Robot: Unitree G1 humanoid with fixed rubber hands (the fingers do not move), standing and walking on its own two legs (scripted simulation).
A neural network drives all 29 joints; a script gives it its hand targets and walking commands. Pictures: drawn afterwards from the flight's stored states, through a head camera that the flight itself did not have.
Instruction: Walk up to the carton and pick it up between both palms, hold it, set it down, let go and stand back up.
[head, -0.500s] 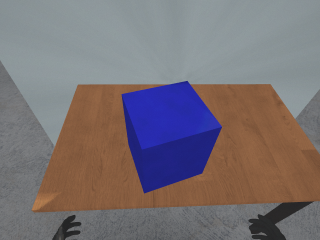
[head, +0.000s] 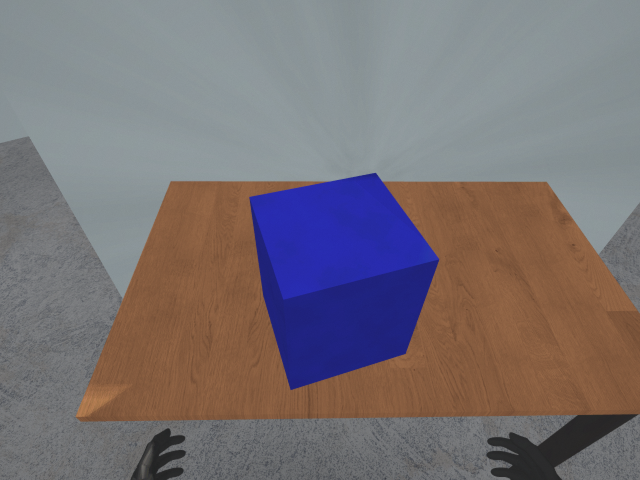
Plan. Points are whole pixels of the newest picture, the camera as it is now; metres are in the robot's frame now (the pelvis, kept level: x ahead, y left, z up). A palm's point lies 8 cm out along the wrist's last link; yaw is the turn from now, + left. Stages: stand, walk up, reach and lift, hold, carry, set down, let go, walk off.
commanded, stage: reach and lift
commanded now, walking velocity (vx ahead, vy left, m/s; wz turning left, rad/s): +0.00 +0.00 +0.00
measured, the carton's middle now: (333, 281) +0.43 +0.01 -0.03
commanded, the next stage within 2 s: none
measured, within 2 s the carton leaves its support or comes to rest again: neither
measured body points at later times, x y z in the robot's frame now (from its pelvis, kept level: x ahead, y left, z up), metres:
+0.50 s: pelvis +0.02 +0.01 +0.00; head +0.01 +0.01 +0.45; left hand +0.16 +0.20 -0.05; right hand +0.18 -0.26 -0.06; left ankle +0.01 +0.15 -0.74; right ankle +0.00 -0.10 -0.74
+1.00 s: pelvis +0.01 -0.01 +0.00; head -0.01 +0.00 +0.45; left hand +0.18 +0.19 -0.02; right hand +0.21 -0.25 -0.04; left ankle +0.01 +0.15 -0.74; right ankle +0.00 -0.10 -0.74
